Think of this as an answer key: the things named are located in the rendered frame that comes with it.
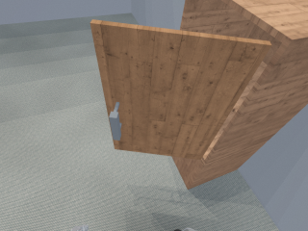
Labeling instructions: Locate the cupboard door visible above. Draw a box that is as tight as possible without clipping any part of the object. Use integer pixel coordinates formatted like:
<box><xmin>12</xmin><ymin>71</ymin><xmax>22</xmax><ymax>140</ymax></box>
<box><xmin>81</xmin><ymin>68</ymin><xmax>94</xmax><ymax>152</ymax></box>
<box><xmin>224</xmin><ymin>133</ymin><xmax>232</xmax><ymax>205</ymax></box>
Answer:
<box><xmin>90</xmin><ymin>19</ymin><xmax>271</xmax><ymax>160</ymax></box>

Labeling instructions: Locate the handle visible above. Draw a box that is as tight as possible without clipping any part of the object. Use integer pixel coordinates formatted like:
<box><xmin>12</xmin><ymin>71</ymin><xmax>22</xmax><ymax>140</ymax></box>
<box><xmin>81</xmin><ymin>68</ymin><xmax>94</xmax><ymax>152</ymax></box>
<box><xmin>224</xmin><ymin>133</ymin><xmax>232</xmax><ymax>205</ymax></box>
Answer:
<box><xmin>109</xmin><ymin>102</ymin><xmax>122</xmax><ymax>141</ymax></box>

